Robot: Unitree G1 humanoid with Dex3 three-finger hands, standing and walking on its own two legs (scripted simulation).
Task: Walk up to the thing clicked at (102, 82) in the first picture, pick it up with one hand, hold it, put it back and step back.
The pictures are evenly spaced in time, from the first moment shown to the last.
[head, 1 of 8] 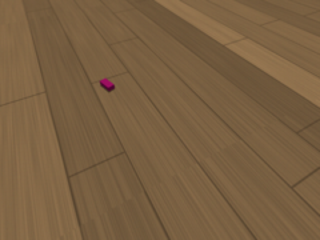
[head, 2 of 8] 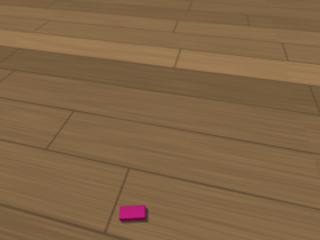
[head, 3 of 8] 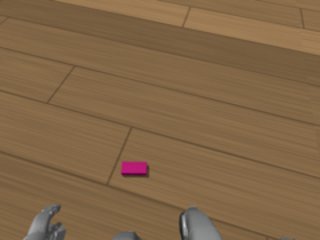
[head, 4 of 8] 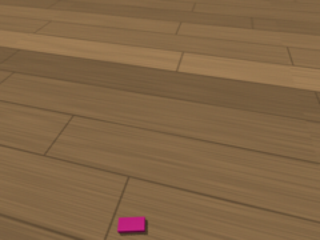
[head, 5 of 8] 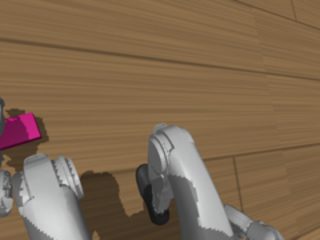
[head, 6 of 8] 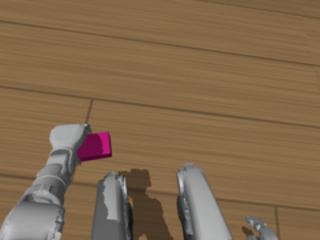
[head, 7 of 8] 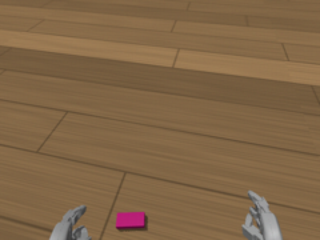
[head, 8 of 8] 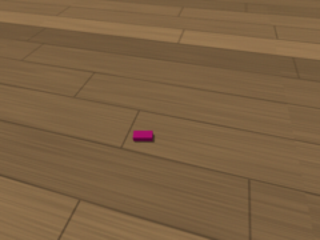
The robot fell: no
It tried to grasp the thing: yes
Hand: left
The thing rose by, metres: 0.67
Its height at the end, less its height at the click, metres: +0.00
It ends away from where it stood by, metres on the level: 0.01
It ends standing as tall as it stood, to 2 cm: yes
